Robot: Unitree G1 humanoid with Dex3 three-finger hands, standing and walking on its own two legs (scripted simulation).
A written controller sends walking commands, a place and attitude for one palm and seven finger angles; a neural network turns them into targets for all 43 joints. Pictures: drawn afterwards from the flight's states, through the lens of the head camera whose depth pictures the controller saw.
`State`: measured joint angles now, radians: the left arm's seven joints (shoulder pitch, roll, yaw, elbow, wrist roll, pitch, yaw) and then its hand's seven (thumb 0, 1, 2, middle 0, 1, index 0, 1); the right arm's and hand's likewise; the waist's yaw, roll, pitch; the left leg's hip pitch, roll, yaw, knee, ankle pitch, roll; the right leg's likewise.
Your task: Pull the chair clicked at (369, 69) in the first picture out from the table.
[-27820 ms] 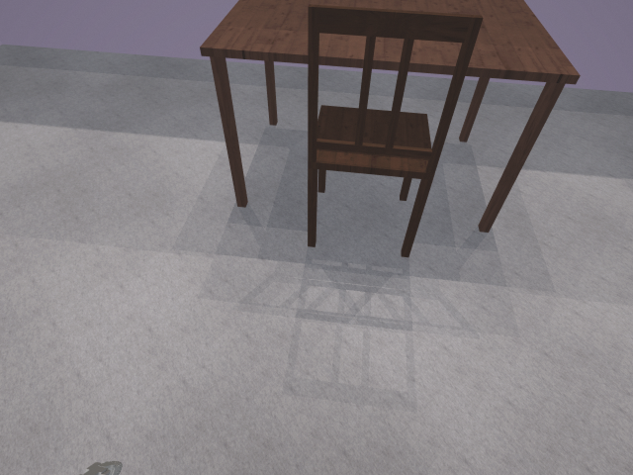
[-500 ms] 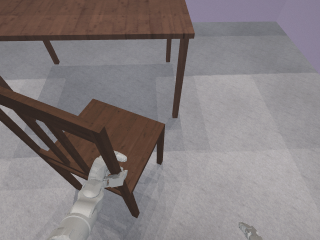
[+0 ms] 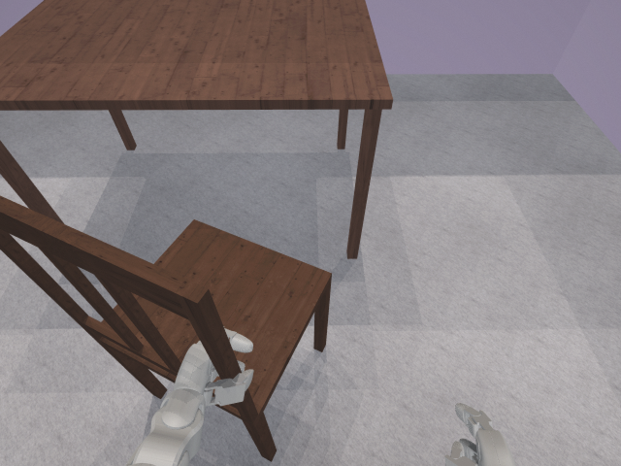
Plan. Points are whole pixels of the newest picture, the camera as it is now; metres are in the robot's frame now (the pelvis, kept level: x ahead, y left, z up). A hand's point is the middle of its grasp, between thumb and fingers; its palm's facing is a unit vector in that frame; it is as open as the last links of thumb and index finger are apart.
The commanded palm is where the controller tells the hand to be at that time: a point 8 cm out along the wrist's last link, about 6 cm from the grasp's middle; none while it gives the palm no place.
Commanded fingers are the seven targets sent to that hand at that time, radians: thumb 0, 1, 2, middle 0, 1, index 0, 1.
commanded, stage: stop walking, hand still on the chair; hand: left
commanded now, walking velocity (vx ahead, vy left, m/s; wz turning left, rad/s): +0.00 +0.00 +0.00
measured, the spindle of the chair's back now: (100, 305) +0.37 +0.36 -0.08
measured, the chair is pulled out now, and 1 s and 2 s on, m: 0.44 0.44 0.44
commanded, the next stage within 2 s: open the thumb and straighten the fingers in 0.10 s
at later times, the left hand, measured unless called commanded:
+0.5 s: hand (232, 375) +0.26 +0.13 -0.08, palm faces -0.09 -0.98 -0.17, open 9.8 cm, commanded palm +0.24 +0.18 -0.06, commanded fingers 0.00 -0.55 0.20 -0.35 -1.01 -0.35 -1.01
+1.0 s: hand (226, 372) +0.26 +0.14 -0.08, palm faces -0.07 -0.98 -0.17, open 17.2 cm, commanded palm +0.25 +0.19 -0.06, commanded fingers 0.00 -0.55 0.20 0.00 0.00 0.00 0.00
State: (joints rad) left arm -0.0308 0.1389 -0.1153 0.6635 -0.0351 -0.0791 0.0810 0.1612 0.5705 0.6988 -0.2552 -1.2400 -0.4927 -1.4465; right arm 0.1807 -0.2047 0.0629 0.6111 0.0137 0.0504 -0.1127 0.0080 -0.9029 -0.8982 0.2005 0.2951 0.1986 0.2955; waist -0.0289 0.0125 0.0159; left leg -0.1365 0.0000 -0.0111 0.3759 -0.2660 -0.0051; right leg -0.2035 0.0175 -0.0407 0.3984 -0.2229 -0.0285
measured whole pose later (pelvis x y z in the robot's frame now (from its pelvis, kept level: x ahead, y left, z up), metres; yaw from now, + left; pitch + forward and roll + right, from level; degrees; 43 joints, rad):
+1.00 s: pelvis -0.03 +0.00 -0.05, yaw +1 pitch +11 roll +0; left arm -0.09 0.19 -0.01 0.44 -0.06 0.16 -0.01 -0.01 -0.53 0.21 -0.05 -0.12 -0.04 -0.12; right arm 0.26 -0.27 0.04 0.57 0.04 -0.08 -0.04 0.01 -0.90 -0.90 0.20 0.30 0.20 0.30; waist -0.06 0.05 -0.11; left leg -0.60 -0.02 -0.02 0.84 -0.43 0.00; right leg -0.65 -0.01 -0.06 0.84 -0.38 -0.03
